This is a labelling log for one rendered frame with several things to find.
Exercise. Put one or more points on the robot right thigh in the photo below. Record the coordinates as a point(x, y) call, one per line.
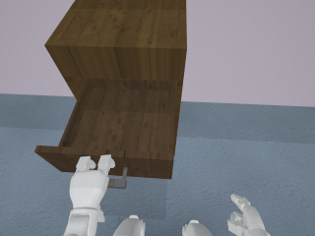
point(195, 229)

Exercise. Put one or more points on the drawer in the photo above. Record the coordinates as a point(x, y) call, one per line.
point(130, 119)

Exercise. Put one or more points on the cabinet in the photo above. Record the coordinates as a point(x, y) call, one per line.
point(122, 39)

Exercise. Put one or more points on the robot left forearm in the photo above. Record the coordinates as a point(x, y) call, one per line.
point(82, 222)

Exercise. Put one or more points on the right robot hand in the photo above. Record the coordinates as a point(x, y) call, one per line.
point(240, 224)

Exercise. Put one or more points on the left robot hand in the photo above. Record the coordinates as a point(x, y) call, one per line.
point(87, 187)

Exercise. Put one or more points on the right robot shin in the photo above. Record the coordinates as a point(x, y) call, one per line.
point(194, 221)

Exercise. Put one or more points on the handle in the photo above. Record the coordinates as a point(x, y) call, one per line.
point(117, 183)

